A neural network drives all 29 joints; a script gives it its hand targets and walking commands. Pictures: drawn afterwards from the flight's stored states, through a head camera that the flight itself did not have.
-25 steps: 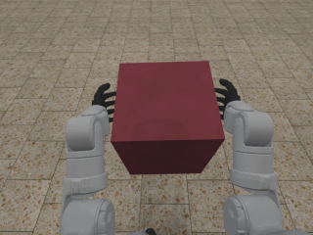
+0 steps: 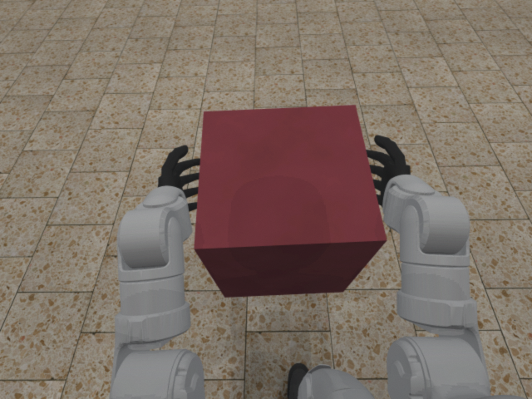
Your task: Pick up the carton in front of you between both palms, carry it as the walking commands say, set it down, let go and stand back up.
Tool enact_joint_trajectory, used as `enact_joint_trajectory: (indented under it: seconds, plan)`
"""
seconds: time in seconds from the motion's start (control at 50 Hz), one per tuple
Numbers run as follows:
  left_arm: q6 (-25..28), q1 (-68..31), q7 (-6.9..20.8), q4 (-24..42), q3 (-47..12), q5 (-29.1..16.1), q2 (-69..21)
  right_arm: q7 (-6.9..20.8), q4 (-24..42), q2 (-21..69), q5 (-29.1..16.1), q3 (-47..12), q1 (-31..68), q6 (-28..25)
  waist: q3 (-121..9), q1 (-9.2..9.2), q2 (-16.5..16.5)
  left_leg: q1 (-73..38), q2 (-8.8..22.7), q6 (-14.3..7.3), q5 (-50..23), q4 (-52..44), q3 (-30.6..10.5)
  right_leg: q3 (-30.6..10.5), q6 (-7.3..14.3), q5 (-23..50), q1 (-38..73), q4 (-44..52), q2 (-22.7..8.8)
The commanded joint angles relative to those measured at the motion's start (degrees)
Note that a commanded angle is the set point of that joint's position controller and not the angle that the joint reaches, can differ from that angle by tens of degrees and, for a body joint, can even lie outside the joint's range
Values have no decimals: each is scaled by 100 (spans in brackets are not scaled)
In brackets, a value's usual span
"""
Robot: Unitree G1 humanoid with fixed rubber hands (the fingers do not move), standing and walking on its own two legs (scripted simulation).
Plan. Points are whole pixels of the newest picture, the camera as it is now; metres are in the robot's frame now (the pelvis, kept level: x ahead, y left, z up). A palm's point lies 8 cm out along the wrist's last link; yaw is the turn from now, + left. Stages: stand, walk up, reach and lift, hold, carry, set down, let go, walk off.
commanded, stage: carry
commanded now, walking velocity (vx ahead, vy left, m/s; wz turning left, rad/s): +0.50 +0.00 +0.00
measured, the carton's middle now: (282, 213) +0.37 -0.01 +0.03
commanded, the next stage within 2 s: none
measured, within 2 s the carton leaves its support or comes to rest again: neither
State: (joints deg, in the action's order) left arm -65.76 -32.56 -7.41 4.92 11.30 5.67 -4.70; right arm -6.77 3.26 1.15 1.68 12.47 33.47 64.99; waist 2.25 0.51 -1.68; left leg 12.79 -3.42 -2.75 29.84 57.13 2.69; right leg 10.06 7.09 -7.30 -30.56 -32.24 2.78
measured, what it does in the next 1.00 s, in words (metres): walks ahead: left foot, then right foot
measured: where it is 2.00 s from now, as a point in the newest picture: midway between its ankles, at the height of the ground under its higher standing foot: (261, 161)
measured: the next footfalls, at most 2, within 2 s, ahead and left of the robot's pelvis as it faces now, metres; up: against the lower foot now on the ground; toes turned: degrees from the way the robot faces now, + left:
left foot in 0.42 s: +0.44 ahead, +0.13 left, +0.00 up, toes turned +9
right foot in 0.88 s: +0.74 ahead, -0.10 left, +0.00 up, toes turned -13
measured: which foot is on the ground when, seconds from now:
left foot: up 0.00-0.40, down 0.42-0.92, up 0.94-1.00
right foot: down 0.00-0.42, up 0.44-0.86, down 0.88-1.00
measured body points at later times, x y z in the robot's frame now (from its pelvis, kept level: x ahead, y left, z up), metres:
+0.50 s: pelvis +0.33 +0.05 +0.02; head +0.33 +0.05 +0.47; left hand +0.63 +0.19 +0.09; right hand +0.62 -0.12 +0.09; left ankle +0.40 +0.12 -0.71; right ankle +0.15 -0.05 -0.65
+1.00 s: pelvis +0.64 +0.00 +0.02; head +0.63 -0.01 +0.47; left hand +0.91 +0.15 +0.09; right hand +0.91 -0.16 +0.08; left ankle +0.48 +0.12 -0.62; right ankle +0.70 -0.09 -0.71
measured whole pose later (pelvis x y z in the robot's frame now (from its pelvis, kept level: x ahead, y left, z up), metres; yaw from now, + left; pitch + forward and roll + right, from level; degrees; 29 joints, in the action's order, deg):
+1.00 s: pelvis +0.64 +0.00 +0.02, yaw +1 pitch +4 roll +0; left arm -69.3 -9.5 -4.9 14.2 5.3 7.0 -7.7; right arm -5.2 16.3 7.6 6.7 7.9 9.1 69.9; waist -6.6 -0.7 -1.6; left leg 18.9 4.3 0.0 24.0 64.4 3.2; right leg 13.9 3.9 -9.9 -23.2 -29.1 -2.9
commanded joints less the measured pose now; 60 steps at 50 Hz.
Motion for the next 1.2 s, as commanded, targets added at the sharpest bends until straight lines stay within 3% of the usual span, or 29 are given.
enact_joint_trajectory:
  seconds: [0.0,0.02,0.06,0.1,0.16,0.3,0.34,0.38,0.4,0.42,0.44,0.46,0.5,0.52,0.56,0.64,0.78,0.82,0.86,0.88,0.9,0.92,0.94,0.96,0.98,1.02,1.08,1.18]
  plan:
    - [-28,-3226,1342,47,-4071,-2365,-5245,1459,157,5717,-2250,-4261,3463,206,-3833,-470,1161,2936,228,70,-158,2432,-508,-3704,1164,1520,5427,805,-2232]
    - [-21,-3629,1395,207,-4206,-2542,-5498,1442,211,5837,-2213,-4193,3641,162,-3420,-356,566,2938,360,66,-516,1969,-457,-3210,878,1824,4912,950,-2105]
    - [-2,-4249,1471,444,-4366,-2871,-5832,1370,243,5955,-2095,-4092,3763,114,-3098,-270,268,2598,504,127,-805,1256,-385,-2652,588,1772,4120,1164,-1890]
    - [-6,-4339,1510,537,-4416,-3014,-5946,1295,176,6026,-1997,-4050,3525,101,-3055,-209,398,2448,531,193,-860,623,-228,-2304,505,1747,3913,1325,-1806]
    - [-75,-3907,1575,475,-4301,-2970,-5965,1202,138,6054,-1798,-4037,3023,119,-2929,-201,675,2513,563,319,-1095,-408,64,-1801,465,2380,3949,1432,-1728]
    - [-241,-2147,1709,455,-4106,-2351,-5854,1319,602,6267,-1631,-4341,1967,270,-2238,-225,1070,2099,386,408,-2609,-2645,632,-796,7,3451,4167,1454,-1374]
    - [-234,-1670,1719,584,-4139,-2162,-5805,1431,782,6279,-1700,-4484,1697,306,-2153,-219,1184,1571,277,353,-2881,-3168,841,-569,-128,3889,4143,1216,-1321]
    - [-221,-1355,1727,807,-4237,-2079,-5720,1540,880,6294,-1769,-4590,1383,311,-2452,-86,1028,-25,85,238,-2999,-3640,1180,-175,-367,3984,3515,196,-1196]
    - [-214,-1255,1732,921,-4307,-2041,-5646,1592,914,6265,-1785,-4614,1185,307,-2729,-2,786,-1229,456,149,-2719,-3477,845,-127,-548,2928,2658,-566,-1118]
    - [-237,-1260,1747,1061,-4397,-2053,-5652,1627,922,6123,-1730,-4574,994,300,-3214,58,-376,-2458,1964,-334,-2381,-3410,-1292,-203,-778,845,1316,-2114,-795]
    - [-249,-1198,1770,1131,-4499,-2088,-5731,1642,851,6115,-1702,-4578,818,258,-3092,73,-1488,-3224,2779,-1095,-2418,-3974,-3109,-471,-826,-1943,-490,-3255,-57]
    - [-225,-1173,1773,1214,-4535,-2114,-5743,1660,968,6291,-1779,-4614,657,248,-2860,68,-1237,-2981,2787,-1173,-2480,-4056,-2961,-956,-659,-2141,-1011,-3945,-321]
    - [-143,-984,1776,1437,-4627,-2214,-5926,1689,1318,6507,-1874,-4672,540,196,-2604,53,-210,-2220,2491,-871,-3089,-4152,-1999,-1085,-562,-1550,-923,-3696,-789]
    - [-108,-894,1766,1556,-4658,-2270,-6003,1694,1532,6530,-1936,-4726,583,180,-2498,25,-24,-1827,2386,-704,-2953,-4328,-1587,-1089,-606,-1301,-723,-3271,-957]
    - [-82,-707,1716,1743,-4710,-2297,-5970,1701,1801,6436,-2021,-4787,522,177,-2440,20,-269,-1498,2154,-569,-2730,-4559,-950,-840,-717,-1093,-369,-2547,-916]
    - [-109,-220,1619,1824,-4754,-2202,-5757,1734,1900,6072,-2009,-4781,41,246,-2145,23,-538,-1511,1868,-545,-2880,-4732,-257,-440,-891,-500,-428,-1179,-849]
    - [-359,-105,1623,1874,-4711,-2203,-5243,1692,1816,5524,-1805,-4617,-265,445,-1399,82,-682,-1610,1679,-332,-3872,-4496,323,112,-725,357,-145,226,-623]
    - [-424,-202,1637,1790,-4653,-2225,-5104,1670,1753,5403,-1774,-4611,-150,497,-1377,62,-727,-1571,1665,-236,-4270,-4060,456,243,-607,219,354,457,-533]
    - [-460,-153,1650,1604,-4552,-2202,-5041,1654,1696,5309,-1778,-4632,-81,548,-1859,-72,-437,-811,1352,40,-4656,-2586,961,534,-526,-151,2214,631,-256]
    - [-462,-75,1654,1491,-4474,-2153,-4994,1654,1711,5231,-1804,-4647,35,574,-2241,-210,188,221,1111,276,-3656,-1329,1008,-711,-344,-811,3377,940,-1085]
    - [-419,-116,1669,1316,-4398,-2080,-4989,1649,1835,5328,-1854,-4721,271,623,-2729,-252,1774,1883,453,533,-1999,547,808,-3306,508,-1297,4627,1538,-2550]
    - [-398,29,1676,1249,-4417,-2117,-5188,1678,1790,5398,-1861,-4722,351,611,-2559,-209,1904,2642,307,412,-294,1393,177,-3866,680,-219,4571,1924,-2741]
    - [-359,-91,1689,1381,-4463,-2188,-5390,1700,1700,5653,-1910,-4772,362,560,-2560,-194,1450,2803,661,242,-321,1817,-143,-3247,617,414,4383,1727,-2624]
    - [-310,-196,1706,1469,-4534,-2247,-5604,1718,1700,5838,-1932,-4767,359,493,-2566,-187,797,2794,904,167,-590,1762,-256,-2772,460,732,4095,1631,-2528]
    - [-251,-320,1726,1598,-4599,-2285,-5778,1727,1713,5985,-1932,-4788,331,429,-2434,-149,398,2632,1089,162,-945,1336,-312,-2303,245,721,3638,1748,-2403]
    - [-162,-449,1758,1745,-4668,-2363,-5922,1705,1732,6203,-1887,-4845,271,326,-2404,-114,600,2188,1116,220,-1333,562,-136,-1568,-5,145,3118,2058,-2160]
    - [-130,-296,1802,1890,-4717,-2449,-5810,1622,1837,6214,-1798,-4861,49,228,-2138,-122,884,2160,1082,364,-1665,-500,159,-1071,54,-230,2965,2419,-2015]
    - [-224,-49,1773,2112,-4673,-2405,-5388,1522,2117,5857,-1753,-4862,-147,316,-1767,-140,999,1966,865,400,-2396,-2238,636,-414,-20,676,3176,2276,-1750]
